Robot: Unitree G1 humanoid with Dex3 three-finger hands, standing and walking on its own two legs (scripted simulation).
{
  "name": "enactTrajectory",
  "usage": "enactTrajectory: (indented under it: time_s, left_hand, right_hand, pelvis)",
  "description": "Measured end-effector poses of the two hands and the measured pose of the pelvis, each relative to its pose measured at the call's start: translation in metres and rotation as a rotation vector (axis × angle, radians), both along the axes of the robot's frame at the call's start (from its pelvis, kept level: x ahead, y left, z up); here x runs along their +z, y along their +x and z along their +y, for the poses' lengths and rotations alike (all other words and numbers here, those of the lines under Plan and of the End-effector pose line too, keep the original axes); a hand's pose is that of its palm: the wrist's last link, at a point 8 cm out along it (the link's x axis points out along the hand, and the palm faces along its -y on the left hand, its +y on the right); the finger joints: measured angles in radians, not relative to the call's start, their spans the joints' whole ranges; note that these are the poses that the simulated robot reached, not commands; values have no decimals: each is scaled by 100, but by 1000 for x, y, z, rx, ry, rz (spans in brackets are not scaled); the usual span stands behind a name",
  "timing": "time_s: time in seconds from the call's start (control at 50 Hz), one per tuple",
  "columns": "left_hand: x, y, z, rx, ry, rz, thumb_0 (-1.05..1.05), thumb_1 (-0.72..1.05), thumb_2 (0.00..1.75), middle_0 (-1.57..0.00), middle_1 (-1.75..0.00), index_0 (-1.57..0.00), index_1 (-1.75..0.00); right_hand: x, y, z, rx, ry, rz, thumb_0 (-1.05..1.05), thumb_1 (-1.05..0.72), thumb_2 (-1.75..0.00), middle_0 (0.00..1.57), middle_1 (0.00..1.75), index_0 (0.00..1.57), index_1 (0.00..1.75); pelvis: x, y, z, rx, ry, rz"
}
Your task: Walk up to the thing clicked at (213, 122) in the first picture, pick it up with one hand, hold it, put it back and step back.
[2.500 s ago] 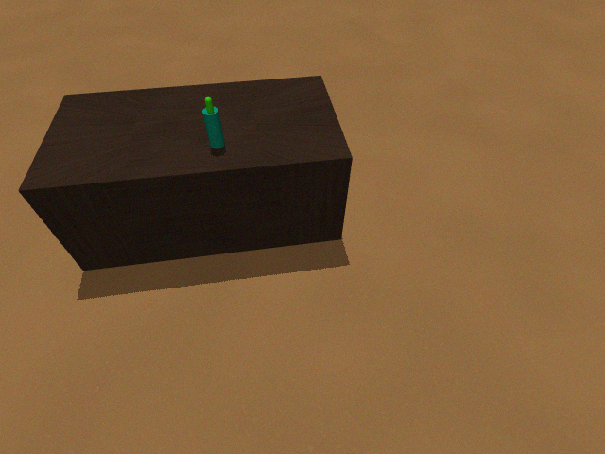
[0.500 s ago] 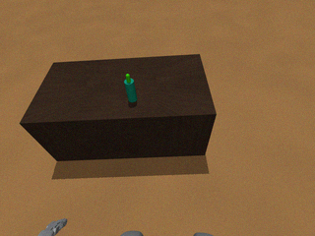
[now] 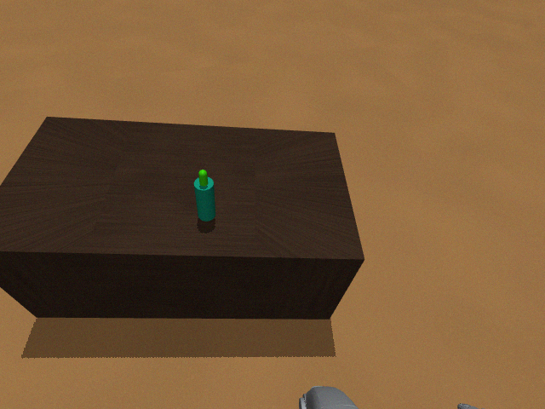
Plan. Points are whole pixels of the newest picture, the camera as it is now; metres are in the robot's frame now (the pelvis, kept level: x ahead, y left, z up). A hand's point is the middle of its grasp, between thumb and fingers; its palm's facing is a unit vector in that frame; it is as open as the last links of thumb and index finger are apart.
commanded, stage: walk up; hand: left
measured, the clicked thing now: (204, 194) +0.68 +0.17 -0.23
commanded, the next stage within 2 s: none
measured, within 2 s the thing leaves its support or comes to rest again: neither
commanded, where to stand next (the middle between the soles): +0.22 -0.04 m, yaw +0 degrees
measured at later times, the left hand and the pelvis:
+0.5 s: hand (151, 369) +0.20 +0.19 -0.12, palm faces -0.04 -0.90 -0.43, open 7.3 cm; pelvis +0.14 -0.08 +0.00, yaw -1 degrees
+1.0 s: hand (142, 379) +0.19 +0.22 -0.16, palm faces -0.01 -0.91 -0.41, open 7.3 cm; pelvis +0.14 -0.06 -0.01, yaw +0 degrees
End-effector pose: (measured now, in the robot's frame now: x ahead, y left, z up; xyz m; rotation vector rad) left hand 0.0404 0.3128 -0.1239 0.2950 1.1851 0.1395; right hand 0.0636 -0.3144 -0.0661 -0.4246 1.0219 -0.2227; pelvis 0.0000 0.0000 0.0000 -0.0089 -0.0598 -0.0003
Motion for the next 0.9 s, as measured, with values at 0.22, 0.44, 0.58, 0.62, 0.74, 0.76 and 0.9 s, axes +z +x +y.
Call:
enactTrajectory:
  time_s: [0.22,0.44,0.58,0.62,0.74,0.76,0.9]
  left_hand:
    - [28,103,-31,-58,85,-53,0,90,90,-20,-30,-21,-30]
    - [52,148,-76,-16,135,-92,0,90,90,-20,-30,-21,-30]
    - [33,162,-78,-6,121,-43,0,90,90,-20,-30,-21,-30]
    - [22,168,-75,6,106,-44,0,90,90,-20,-30,-21,-30]
    - [-8,187,-66,42,58,-56,0,90,90,-20,-30,-21,-30]
    - [-9,188,-66,39,53,-54,0,90,90,-20,-30,-21,-30]
    - [-7,177,-61,30,72,-26,0,90,90,-20,-30,-21,-30]
  right_hand:
    - [-38,32,-53,-54,62,83,0,-90,-90,21,30,21,30]
    - [-58,111,-72,-26,140,134,1,-91,-90,20,30,20,30]
    - [-55,146,-69,-25,108,156,0,-91,-90,20,30,20,30]
    - [-56,155,-65,-19,91,162,0,-91,-90,20,30,20,30]
    - [-50,180,-48,6,52,139,0,-90,-90,20,30,20,30]
    - [-48,184,-46,10,50,127,0,-90,-90,20,30,20,30]
    - [-44,207,-41,27,62,40,0,-90,-90,21,30,21,30]
  pelvis:
    - [-9,71,-41,-26,43,13]
    - [0,128,-76,-21,32,13]
    - [-3,149,-76,-12,6,19]
    - [-8,153,-72,-3,-2,17]
    - [-18,155,-59,15,5,7]
    - [-18,154,-57,16,-3,7]
    - [-17,144,-55,7,-9,28]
